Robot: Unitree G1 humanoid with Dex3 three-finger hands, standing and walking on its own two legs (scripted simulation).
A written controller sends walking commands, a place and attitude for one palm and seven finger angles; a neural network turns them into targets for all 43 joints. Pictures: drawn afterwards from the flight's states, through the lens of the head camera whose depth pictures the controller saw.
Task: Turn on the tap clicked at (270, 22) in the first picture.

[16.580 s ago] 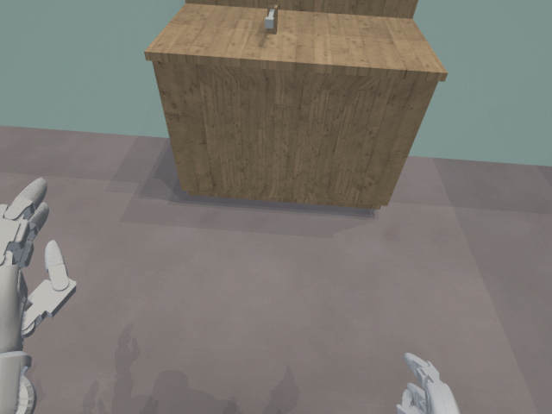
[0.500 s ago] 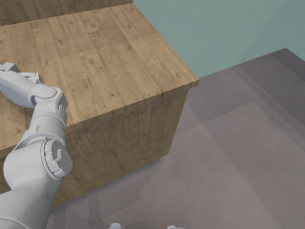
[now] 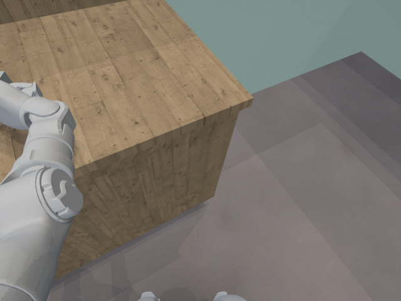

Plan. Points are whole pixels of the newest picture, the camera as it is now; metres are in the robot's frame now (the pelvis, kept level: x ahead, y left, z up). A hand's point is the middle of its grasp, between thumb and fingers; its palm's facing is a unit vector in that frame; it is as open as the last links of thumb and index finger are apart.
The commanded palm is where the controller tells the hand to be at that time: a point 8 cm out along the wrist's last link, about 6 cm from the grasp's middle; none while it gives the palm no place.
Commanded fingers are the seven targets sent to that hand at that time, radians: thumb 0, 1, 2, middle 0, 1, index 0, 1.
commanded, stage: lift the hand up off the lever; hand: left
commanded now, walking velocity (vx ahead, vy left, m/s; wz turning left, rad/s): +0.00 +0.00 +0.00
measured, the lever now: out of the picture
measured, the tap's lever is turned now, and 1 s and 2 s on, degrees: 61 62 62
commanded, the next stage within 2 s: none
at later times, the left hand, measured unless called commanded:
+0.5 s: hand (32, 85) +0.53 +0.26 +0.12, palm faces +0.84 -0.52 -0.12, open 8.3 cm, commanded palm +0.47 +0.28 +0.14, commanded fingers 0.00 0.90 0.90 -0.15 -0.15 -0.15 -0.15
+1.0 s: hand (24, 81) +0.52 +0.27 +0.14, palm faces +0.85 -0.52 -0.10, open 8.7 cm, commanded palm +0.46 +0.28 +0.16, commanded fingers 0.00 0.90 0.90 -0.15 -0.15 -0.15 -0.15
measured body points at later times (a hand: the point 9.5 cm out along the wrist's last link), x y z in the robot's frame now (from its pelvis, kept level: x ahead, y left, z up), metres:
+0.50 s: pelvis +0.01 +0.01 +0.01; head +0.09 +0.02 +0.45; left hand +0.48 +0.29 +0.13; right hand -0.02 -0.24 -0.12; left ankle +0.02 +0.13 -0.70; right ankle -0.02 -0.09 -0.70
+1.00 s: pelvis +0.01 +0.01 +0.01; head +0.08 +0.02 +0.46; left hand +0.47 +0.29 +0.15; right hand -0.01 -0.25 -0.11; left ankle +0.02 +0.13 -0.70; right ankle -0.02 -0.09 -0.70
